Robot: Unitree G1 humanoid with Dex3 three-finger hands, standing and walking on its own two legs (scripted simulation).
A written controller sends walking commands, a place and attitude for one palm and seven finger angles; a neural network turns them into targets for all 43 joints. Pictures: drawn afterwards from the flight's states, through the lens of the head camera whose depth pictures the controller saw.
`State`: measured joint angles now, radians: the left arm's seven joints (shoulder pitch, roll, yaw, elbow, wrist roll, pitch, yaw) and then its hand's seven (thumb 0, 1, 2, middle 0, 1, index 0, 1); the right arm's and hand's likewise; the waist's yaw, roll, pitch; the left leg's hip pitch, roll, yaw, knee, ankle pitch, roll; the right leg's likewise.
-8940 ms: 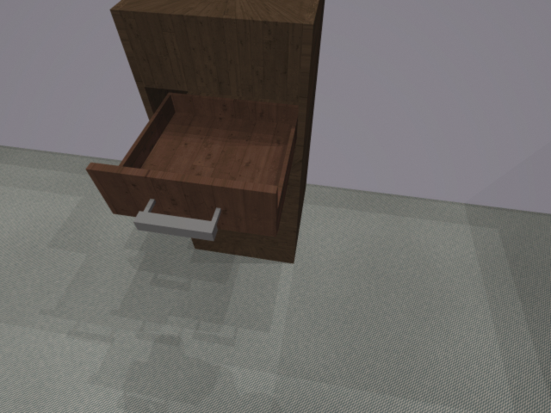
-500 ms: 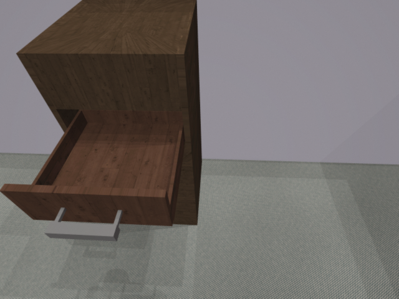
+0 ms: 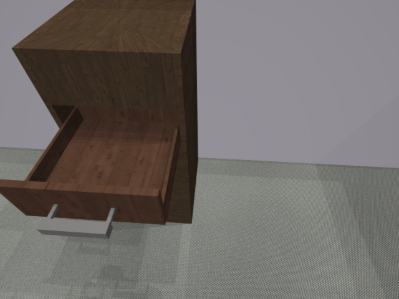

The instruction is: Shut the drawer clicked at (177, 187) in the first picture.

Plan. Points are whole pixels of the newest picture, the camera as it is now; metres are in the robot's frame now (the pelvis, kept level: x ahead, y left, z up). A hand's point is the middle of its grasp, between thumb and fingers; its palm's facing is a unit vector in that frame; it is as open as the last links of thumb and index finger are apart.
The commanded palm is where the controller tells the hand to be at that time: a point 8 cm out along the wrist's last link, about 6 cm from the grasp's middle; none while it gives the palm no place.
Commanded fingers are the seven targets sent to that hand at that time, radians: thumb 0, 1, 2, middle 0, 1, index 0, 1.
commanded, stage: look again from close up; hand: left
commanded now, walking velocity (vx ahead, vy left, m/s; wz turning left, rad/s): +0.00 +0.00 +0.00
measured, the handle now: (79, 219) +0.30 +0.31 -0.07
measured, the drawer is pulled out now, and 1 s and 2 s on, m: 0.30 0.30 0.30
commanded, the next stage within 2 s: shuffle to correct the standing spot in 0.50 s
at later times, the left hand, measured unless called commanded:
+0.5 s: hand out of the picture -0.02 +0.17 -0.18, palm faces +0.03 -0.99 -0.16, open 7.3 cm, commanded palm none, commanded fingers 0.00 0.90 0.90 -0.20 -0.30 -0.20 -0.30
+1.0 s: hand out of the picture +0.00 +0.23 -0.18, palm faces +0.08 -0.97 -0.22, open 7.3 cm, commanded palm none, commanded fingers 0.00 0.90 0.90 -0.20 -0.30 -0.20 -0.30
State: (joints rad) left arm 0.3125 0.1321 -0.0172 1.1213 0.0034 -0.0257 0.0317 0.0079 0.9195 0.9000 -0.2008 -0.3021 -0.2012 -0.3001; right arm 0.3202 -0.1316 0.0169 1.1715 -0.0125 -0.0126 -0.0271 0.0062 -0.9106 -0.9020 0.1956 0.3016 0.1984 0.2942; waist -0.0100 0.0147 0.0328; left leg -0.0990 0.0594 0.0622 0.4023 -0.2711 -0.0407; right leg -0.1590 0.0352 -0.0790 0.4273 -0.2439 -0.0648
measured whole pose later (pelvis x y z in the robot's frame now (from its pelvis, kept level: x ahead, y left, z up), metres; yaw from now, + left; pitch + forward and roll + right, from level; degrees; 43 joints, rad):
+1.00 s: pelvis +0.00 +0.05 -0.01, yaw +0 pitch +0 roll +1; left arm 0.30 0.16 0.04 1.06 0.02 0.02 0.04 0.00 0.91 0.90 -0.20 -0.30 -0.20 -0.30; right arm 0.30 -0.16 -0.02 1.08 -0.02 0.00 -0.02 0.01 -0.91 -0.90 0.20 0.30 0.20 0.29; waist 0.02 -0.03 0.04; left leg -0.17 -0.03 0.10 0.49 -0.32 0.04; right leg -0.27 -0.06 -0.04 0.60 -0.33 -0.02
